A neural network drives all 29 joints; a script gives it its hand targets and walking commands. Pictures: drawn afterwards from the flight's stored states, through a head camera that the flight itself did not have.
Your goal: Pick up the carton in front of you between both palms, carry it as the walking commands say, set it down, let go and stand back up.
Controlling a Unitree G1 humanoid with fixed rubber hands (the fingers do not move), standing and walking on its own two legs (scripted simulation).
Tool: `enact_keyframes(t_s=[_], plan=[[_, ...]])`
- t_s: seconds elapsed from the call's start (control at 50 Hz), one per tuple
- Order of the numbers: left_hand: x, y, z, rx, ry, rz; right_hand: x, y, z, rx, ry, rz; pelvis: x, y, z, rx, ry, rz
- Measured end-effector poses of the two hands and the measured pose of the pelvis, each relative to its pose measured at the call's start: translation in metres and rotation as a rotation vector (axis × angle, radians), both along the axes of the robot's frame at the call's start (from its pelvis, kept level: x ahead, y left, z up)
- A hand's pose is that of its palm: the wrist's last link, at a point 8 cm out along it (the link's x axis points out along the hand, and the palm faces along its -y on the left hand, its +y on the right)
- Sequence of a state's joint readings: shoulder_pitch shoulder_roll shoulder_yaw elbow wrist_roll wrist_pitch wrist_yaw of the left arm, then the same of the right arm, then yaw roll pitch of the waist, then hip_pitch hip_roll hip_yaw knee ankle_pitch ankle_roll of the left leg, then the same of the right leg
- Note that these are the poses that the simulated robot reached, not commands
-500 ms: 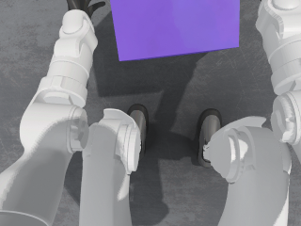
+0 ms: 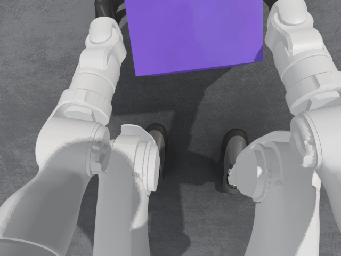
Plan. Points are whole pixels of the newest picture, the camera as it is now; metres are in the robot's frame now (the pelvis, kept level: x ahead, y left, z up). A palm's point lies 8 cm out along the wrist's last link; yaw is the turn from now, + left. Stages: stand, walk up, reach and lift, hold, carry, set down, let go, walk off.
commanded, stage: reach and lift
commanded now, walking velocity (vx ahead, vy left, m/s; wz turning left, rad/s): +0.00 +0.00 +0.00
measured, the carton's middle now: (191, 22) +0.52 +0.01 -0.25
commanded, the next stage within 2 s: none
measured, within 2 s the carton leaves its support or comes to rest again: leaves its support in 0.30 s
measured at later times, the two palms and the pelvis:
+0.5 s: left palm (96, 6) +0.51 +0.15 -0.09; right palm out of the picture +0.53 -0.15 -0.09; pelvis +0.00 +0.01 +0.00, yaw -2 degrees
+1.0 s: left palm out of the picture +0.48 +0.15 +0.08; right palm out of the picture +0.48 -0.15 +0.08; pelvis +0.02 +0.00 +0.13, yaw -2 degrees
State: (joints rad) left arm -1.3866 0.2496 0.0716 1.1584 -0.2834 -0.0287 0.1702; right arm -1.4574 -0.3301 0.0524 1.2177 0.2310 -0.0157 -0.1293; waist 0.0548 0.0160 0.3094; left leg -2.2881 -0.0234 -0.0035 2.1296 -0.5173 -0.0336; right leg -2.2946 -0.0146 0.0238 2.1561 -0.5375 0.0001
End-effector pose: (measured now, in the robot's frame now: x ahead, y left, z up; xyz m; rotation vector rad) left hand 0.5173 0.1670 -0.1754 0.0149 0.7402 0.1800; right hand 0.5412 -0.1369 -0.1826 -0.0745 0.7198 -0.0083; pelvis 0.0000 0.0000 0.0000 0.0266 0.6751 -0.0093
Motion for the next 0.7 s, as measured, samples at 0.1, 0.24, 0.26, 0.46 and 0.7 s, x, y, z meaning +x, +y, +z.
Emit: enact_keyframes(t_s=[0.1,0.24,0.26,0.46,0.7], plan=[[0.0,-0.002,0.0,0.006,0.002,0.038,0.001,0.001,0.001,-0.015,0.004,-0.005,-0.002,0.0,-0.001,-0.001,-0.008,-0.002],[0.006,-0.001,0.002,0.0,0.016,0.036,0.005,0.002,0.003,-0.02,0.026,-0.005,-0.005,0.0,-0.012,0.002,-0.026,-0.003],[0.007,-0.001,0.003,0.002,0.015,0.034,0.005,0.002,0.004,-0.022,0.025,-0.007,-0.005,0.0,-0.014,0.001,-0.029,-0.003],[-0.002,-0.012,0.062,-0.029,-0.057,0.039,-0.01,-0.009,0.064,0.001,-0.043,-0.052,-0.001,0.005,-0.004,-0.012,-0.042,-0.021],[-0.028,-0.014,0.176,-0.039,-0.047,0.041,-0.038,-0.012,0.183,0.034,-0.027,-0.098,0.001,0.004,0.063,0.003,0.045,-0.036]])
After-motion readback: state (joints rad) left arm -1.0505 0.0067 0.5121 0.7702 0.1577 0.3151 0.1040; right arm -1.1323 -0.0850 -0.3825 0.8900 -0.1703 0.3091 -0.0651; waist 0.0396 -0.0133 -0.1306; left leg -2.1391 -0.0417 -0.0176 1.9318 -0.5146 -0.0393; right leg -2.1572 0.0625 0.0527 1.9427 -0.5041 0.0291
